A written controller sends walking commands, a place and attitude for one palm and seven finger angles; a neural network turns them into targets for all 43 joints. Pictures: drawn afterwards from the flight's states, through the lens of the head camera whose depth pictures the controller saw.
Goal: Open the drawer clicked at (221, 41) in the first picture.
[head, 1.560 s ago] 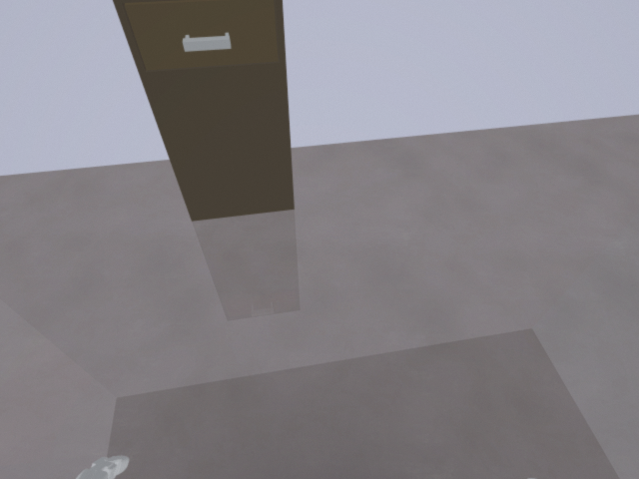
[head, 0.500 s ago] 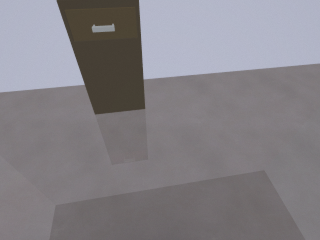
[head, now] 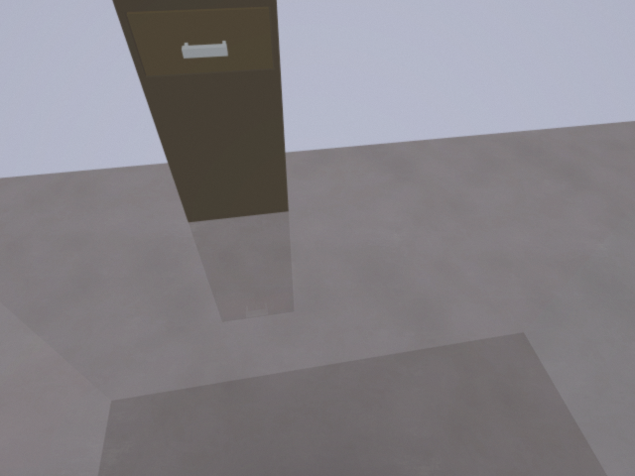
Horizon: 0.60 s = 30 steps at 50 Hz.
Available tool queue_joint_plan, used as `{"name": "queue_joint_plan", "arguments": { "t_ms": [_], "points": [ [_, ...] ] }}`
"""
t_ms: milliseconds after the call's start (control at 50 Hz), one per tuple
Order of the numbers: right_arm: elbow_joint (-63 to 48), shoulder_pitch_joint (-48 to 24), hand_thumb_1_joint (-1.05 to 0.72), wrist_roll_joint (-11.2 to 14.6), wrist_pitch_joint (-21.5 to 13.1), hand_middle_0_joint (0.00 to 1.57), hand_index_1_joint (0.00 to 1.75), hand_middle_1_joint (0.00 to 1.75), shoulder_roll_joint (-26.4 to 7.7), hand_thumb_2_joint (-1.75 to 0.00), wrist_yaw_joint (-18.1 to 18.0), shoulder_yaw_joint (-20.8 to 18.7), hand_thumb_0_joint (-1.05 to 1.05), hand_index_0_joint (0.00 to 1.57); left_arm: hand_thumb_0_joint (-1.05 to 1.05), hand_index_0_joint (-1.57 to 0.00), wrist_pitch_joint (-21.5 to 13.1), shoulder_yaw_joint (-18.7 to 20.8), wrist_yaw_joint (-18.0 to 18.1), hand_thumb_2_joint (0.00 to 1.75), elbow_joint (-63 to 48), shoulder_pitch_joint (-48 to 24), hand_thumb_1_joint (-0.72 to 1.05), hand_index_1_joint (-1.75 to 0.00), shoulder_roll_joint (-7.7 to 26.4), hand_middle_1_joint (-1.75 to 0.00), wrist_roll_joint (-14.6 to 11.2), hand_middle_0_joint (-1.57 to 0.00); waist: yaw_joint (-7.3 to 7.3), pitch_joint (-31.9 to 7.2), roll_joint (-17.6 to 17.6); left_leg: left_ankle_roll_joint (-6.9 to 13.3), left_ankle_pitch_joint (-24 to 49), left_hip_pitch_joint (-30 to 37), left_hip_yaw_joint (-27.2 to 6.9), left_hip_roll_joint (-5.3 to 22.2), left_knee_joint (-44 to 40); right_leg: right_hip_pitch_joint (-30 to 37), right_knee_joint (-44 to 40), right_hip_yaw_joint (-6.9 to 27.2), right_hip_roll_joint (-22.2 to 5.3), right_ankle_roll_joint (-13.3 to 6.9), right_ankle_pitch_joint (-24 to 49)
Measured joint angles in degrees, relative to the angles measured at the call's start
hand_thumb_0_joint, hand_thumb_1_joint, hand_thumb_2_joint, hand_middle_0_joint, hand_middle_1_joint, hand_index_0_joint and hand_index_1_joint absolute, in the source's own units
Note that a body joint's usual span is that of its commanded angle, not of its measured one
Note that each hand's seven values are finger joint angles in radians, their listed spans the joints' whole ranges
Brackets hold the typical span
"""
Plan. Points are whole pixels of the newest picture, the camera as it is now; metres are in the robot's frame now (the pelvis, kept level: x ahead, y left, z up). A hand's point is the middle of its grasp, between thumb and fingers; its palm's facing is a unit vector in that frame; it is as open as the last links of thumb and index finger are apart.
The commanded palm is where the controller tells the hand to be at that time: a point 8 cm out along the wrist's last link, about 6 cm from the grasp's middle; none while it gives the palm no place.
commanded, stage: look at it before walking up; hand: left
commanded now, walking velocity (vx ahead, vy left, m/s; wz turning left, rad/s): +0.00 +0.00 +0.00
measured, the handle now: (205, 47) +1.23 +0.42 -0.02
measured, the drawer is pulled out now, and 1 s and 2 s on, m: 0.00 0.00 0.00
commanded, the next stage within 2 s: walk to a spot facing it in 0.08 s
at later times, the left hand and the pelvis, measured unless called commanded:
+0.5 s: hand out of the picture +0.03 +0.21 -0.20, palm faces +0.05 -0.98 -0.18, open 7.3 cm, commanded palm none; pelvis +0.06 +0.02 -0.02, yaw +1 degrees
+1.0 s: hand (237, 362) +0.33 +0.17 -0.19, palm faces +0.02 -0.98 -0.20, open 7.3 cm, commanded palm none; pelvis +0.25 -0.02 -0.02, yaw +2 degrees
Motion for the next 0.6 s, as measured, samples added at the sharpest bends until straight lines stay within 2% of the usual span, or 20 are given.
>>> {"name": "queue_joint_plan", "arguments": {
  "t_ms": [240,300,400,480,520,560,600],
  "points": [
    [-0.1,-0.3,-0.91,-0.1,0.0,0.2,0.3,0.3,0.2,-0.9,-0.2,0.1,0.0,0.2,0.0,-0.21,-0.1,0.1,0.4,0.9,-0.2,-0.3,0.9,-0.3,-0.2,-0.3,0.0,-0.2,-0.01,-0.6,0.1,-0.1,-0.2,0.5,-0.1,0.0,-0.2,0.5,-0.2,-0.1,0.0,0.0,-0.3],
    [-0.2,1.2,-0.91,-0.6,0.6,0.2,0.3,0.3,1.3,-0.9,-0.1,0.1,0.0,0.2,0.0,-0.21,0.5,0.1,0.5,0.9,-0.3,1.2,0.91,-0.3,-1.4,-0.3,0.3,-0.2,0.1,-1.9,0.2,0.0,-2.3,-0.3,0.0,0.1,2.3,-0.1,1.8,0.0,0.1,0.0,-1.9],
    [-0.4,6.2,-0.91,-0.9,0.9,0.2,0.3,0.3,3.9,-0.9,0.4,0.0,0.0,0.2,0.0,-0.2,0.3,0.6,-0.3,0.9,-0.9,6.3,0.91,-0.3,-4.5,-0.3,0.5,-0.2,0.15,-3.5,0.7,1.3,-10.1,-3.1,-0.1,1.0,10.5,-0.4,5.0,-0.9,0.7,-0.3,-5.5],
    [0.1,10.2,-0.91,-0.7,0.1,0.2,0.3,0.3,6.5,-0.9,0.4,-0.3,0.0,0.2,0.0,-0.21,-0.3,1.3,-0.3,0.9,-0.2,11.1,0.91,-0.3,-6.8,-0.3,0.4,-0.2,0.23,-3.2,-0.3,1.6,-9.6,-3.0,2.1,1.3,12.5,0.5,7.6,-1.3,-0.1,0.4,-8.9],
    [0.1,11.8,-0.91,-0.9,-1.2,0.2,0.3,0.3,8.0,-0.9,0.3,-0.6,0.0,0.2,0.0,-0.21,0.2,1.5,-0.3,0.9,0.9,13.2,0.91,-0.3,-7.6,-0.3,0.4,-0.2,0.24,-3.1,-1.8,1.7,-11.2,-1.4,3.7,0.4,12.0,-2.0,14.9,-0.9,-1.2,-0.4,-12.4],
    [-0.1,13.9,-0.91,-0.9,-2.7,0.2,0.3,0.3,9.5,-0.9,-0.4,-0.7,0.0,0.2,0.0,-0.2,1.0,1.6,-0.3,0.9,2.1,13.8,0.91,-0.3,-8.4,-0.3,0.6,-0.2,-0.65,-2.4,-1.8,2.2,-11.9,0.6,4.3,0.3,10.3,-7.1,27.6,-1.9,-1.2,-0.9,-15.4],
    [0.3,16.4,-0.91,-0.9,-3.5,0.2,0.3,0.3,11.0,-0.9,-0.9,-0.6,0.0,0.2,0.0,-0.2,1.1,1.9,-0.6,0.9,2.3,12.9,0.91,-0.3,-8.8,-0.3,0.7,-0.2,-1.5,-1.4,-1.8,2.2,-11.1,3.0,4.2,0.2,7.2,-12.2,36.1,-3.4,-1.7,-0.9,-14.9]
  ]
}}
